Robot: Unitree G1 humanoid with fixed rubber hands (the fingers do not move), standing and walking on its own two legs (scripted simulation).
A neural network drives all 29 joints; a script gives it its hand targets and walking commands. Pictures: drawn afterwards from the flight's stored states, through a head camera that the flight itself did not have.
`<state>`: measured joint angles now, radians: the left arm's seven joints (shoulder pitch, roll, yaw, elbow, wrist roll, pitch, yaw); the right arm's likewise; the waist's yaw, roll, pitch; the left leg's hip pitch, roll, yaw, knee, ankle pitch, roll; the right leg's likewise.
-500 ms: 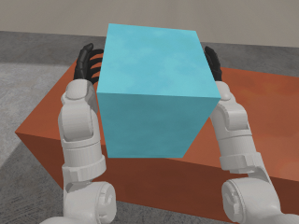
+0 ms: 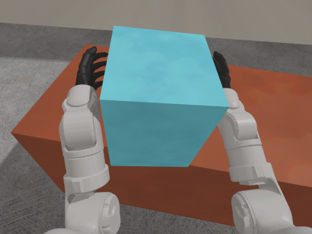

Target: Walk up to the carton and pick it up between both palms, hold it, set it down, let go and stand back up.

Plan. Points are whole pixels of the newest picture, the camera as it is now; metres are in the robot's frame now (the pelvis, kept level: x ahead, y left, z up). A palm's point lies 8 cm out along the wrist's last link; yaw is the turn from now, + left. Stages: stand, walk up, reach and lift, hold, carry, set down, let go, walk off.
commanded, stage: hold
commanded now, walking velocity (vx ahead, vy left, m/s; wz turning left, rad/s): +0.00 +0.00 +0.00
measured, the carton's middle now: (154, 103) +0.36 +0.01 +0.16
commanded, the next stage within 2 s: none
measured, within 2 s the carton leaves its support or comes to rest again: neither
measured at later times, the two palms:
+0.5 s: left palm (87, 83) +0.36 +0.15 +0.22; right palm (220, 85) +0.37 -0.14 +0.20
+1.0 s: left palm (87, 83) +0.36 +0.15 +0.22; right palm (219, 86) +0.37 -0.14 +0.20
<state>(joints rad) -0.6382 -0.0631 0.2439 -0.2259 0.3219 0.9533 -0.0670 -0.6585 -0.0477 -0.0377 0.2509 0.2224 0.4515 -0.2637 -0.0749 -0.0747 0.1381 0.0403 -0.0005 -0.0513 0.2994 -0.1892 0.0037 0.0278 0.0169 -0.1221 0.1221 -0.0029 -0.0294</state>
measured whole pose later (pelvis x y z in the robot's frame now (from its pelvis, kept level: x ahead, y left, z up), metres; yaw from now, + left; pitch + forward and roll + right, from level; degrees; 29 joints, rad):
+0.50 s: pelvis +0.00 +0.00 +0.00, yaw +0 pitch -8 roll -1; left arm -0.65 -0.06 0.24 -0.23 0.32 0.95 -0.06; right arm -0.67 -0.05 -0.04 0.25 0.22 0.45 -0.26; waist -0.08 -0.08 0.14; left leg 0.03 0.00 -0.05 0.30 -0.19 0.00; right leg 0.02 0.02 -0.12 0.12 0.00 -0.03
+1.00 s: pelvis +0.00 +0.00 +0.00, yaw +0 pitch -8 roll -1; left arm -0.66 -0.06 0.23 -0.22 0.32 0.95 -0.05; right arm -0.67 -0.05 -0.05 0.26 0.22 0.44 -0.25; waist -0.07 -0.08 0.14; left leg 0.04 0.00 -0.05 0.30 -0.19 0.01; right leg 0.02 0.01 -0.12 0.13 0.00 -0.03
